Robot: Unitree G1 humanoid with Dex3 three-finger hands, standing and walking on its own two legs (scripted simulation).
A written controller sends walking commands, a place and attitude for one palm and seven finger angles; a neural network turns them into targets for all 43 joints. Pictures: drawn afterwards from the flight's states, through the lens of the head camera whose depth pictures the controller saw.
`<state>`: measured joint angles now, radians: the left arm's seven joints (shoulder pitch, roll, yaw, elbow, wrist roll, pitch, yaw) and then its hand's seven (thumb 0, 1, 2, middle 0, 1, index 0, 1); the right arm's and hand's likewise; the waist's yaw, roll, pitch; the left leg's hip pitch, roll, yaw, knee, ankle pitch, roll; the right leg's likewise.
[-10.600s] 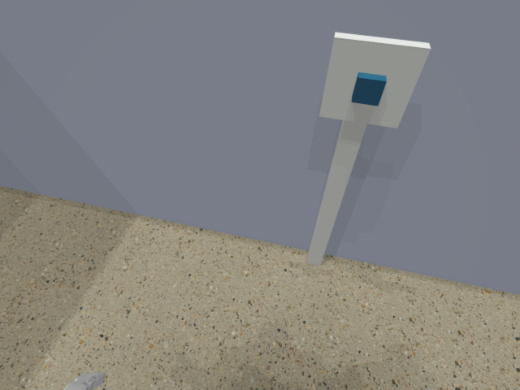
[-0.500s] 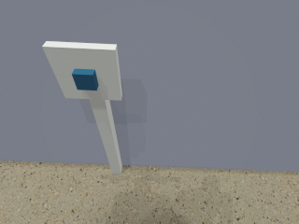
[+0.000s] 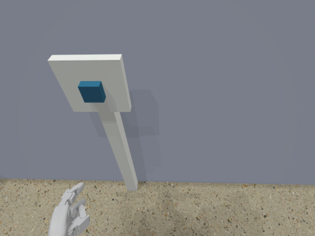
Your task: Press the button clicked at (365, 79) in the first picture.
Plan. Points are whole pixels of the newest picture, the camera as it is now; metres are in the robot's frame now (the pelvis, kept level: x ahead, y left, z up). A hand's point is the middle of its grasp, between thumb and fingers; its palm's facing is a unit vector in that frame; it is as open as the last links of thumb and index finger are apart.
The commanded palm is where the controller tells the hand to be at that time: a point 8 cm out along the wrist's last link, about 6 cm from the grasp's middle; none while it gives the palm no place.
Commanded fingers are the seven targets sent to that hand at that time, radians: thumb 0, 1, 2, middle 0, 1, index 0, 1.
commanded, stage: raise the hand and make a fist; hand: left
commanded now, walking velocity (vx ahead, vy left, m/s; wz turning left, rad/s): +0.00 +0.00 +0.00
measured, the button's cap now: (92, 91) +0.50 +0.22 +0.11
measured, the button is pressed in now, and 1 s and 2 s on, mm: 0 0 0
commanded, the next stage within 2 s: aim a knuckle at the button in 1.84 s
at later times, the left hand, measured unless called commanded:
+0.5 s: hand (92, 225) +0.15 +0.15 +0.02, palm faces -0.07 -1.00 -0.06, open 3.8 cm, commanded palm +0.12 +0.23 +0.01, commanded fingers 0.00 0.90 0.90 -1.13 -1.32 -1.13 -1.32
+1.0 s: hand (66, 206) +0.18 +0.21 +0.05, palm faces +0.03 -1.00 -0.04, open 3.1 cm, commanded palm +0.15 +0.27 +0.06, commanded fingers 0.00 0.90 0.90 -1.30 -1.50 -1.30 -1.50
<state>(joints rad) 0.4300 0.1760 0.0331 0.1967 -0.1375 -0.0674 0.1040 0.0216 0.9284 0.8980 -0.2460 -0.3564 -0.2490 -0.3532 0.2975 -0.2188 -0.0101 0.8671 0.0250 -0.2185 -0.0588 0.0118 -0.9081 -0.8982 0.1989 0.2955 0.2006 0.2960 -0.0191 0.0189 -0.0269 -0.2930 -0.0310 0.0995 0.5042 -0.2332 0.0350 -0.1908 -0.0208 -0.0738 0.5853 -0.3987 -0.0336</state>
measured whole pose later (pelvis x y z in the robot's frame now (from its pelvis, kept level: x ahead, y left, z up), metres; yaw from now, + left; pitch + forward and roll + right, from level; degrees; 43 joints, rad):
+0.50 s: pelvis -0.06 -0.03 -0.06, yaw +2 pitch +8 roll -2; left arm 0.32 0.26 0.12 0.03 -0.29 -0.46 -0.33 0.02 0.90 0.90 -0.87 -1.04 -0.87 -1.03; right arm 0.17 -0.22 0.04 0.59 0.04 -0.20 -0.08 0.01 -0.90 -0.90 0.20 0.30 0.20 0.30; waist 0.02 0.04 -0.10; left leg -0.80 0.05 -0.01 1.02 -0.37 0.00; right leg -0.62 0.04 -0.17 1.01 -0.54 -0.08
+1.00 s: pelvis -0.03 +0.02 -0.03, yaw +0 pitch +6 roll -2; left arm 0.42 0.25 0.16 -0.13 -0.28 -0.27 -0.20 0.02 0.90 0.90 -1.29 -1.49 -1.29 -1.49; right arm 0.23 -0.24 0.01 0.58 0.04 -0.24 -0.07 0.02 -0.90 -0.90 0.20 0.30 0.20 0.30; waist 0.00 0.03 -0.08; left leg -0.60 0.02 0.07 0.82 -0.33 0.06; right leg -0.43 0.01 -0.10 0.78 -0.46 -0.03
